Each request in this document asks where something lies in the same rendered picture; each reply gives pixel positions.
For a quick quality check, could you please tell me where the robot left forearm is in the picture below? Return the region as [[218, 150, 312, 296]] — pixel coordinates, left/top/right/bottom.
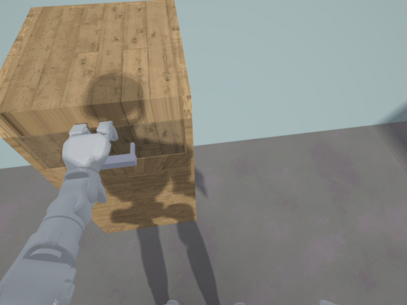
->
[[0, 168, 100, 297]]

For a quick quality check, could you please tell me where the robot left upper arm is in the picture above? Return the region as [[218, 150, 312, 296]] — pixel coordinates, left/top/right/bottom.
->
[[0, 259, 77, 305]]

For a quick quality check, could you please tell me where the handle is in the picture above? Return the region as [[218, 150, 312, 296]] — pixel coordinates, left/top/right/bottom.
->
[[101, 142, 137, 170]]

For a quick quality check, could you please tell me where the robot left hand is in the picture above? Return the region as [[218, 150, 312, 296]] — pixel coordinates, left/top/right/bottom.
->
[[62, 121, 118, 203]]

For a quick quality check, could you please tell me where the cabinet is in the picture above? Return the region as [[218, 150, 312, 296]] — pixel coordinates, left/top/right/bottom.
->
[[0, 0, 197, 233]]

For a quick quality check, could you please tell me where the drawer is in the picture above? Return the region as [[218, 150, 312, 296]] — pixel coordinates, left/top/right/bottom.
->
[[15, 119, 185, 169]]

